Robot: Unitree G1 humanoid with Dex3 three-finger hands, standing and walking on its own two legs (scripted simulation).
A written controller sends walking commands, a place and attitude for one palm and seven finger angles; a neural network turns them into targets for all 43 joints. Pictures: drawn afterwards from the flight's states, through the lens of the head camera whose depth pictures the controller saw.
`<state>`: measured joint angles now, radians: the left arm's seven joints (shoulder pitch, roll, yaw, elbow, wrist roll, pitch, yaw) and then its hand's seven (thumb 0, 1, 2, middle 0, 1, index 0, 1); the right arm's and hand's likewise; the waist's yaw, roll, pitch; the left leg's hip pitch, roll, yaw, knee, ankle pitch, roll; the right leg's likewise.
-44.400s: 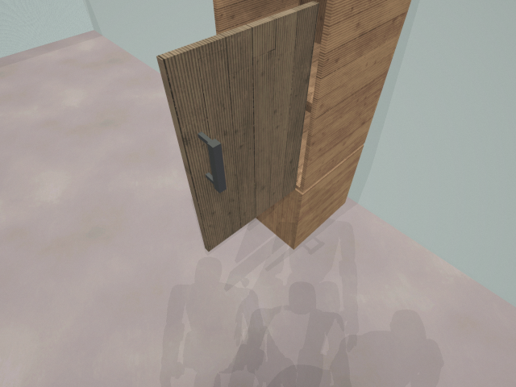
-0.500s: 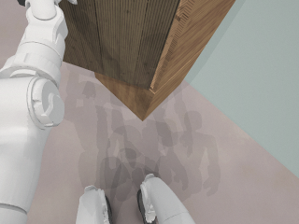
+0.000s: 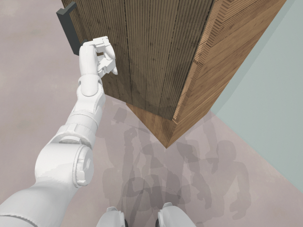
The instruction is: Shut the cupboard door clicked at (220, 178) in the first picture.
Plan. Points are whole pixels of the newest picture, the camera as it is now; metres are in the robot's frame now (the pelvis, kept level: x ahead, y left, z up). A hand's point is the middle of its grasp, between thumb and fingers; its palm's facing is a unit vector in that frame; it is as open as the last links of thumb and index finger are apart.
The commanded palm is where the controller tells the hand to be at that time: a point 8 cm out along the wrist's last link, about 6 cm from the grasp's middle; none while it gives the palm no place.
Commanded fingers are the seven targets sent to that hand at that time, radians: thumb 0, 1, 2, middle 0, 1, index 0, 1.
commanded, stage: pull the fist back off the door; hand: left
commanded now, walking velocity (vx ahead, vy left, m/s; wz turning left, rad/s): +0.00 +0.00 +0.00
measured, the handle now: (75, 30) +0.65 +0.14 +0.08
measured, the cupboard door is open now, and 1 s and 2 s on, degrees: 26 26 26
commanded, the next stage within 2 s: draw the hand back to the body in 0.12 s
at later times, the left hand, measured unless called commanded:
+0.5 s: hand (90, 80) +0.44 +0.09 +0.12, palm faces +0.08 -1.00 -0.04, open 3.1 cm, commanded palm +0.39 +0.14 +0.13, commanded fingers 0.00 0.90 0.90 -1.30 -1.50 -1.30 -1.50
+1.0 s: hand (10, 142) +0.29 +0.19 +0.17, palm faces +0.15 -0.97 -0.22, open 3.3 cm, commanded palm +0.25 +0.24 +0.19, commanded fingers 0.00 0.90 0.90 -0.78 -0.93 -0.78 -0.93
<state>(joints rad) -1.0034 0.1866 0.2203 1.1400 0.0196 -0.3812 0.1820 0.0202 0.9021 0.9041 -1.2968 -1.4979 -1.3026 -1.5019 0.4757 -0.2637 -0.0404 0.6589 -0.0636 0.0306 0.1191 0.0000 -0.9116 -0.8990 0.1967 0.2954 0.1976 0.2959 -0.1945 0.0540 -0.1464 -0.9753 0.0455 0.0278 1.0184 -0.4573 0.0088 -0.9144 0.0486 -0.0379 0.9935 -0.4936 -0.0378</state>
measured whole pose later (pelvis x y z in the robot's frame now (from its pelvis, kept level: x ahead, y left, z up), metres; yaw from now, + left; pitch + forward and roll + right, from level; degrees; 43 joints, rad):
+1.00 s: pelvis +0.00 +0.01 +0.07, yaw +1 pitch -1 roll +0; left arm 0.00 0.27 0.05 0.08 -0.09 -0.07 0.05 0.02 0.90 0.90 -1.03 -1.21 -1.04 -1.21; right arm 0.15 -0.22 0.04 0.55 0.06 0.06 -0.08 0.01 -0.91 -0.90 0.20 0.30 0.20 0.30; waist 0.02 0.04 -0.03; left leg -0.24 0.00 0.05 0.51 -0.26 0.02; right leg -0.19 0.02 -0.01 0.50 -0.30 -0.02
